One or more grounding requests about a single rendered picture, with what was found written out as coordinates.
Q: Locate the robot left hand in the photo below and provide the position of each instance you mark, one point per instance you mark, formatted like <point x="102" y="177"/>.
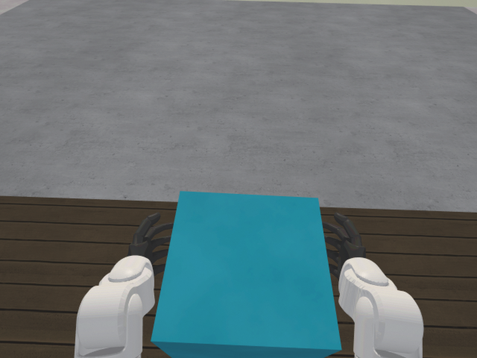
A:
<point x="143" y="244"/>

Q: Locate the robot left forearm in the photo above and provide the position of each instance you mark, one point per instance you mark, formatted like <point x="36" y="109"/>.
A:
<point x="110" y="316"/>

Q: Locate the robot right forearm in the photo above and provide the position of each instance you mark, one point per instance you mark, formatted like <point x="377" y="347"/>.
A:
<point x="388" y="322"/>

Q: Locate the robot right hand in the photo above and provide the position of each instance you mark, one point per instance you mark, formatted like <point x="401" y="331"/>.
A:
<point x="349" y="247"/>

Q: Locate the carton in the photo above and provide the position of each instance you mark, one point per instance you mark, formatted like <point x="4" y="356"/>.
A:
<point x="246" y="276"/>

